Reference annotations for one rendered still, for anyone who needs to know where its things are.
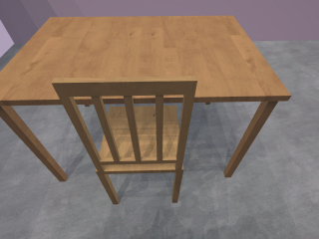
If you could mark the table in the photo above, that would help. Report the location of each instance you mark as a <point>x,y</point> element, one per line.
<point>214,48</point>

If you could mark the chair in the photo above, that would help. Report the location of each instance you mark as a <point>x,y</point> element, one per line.
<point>136,139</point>

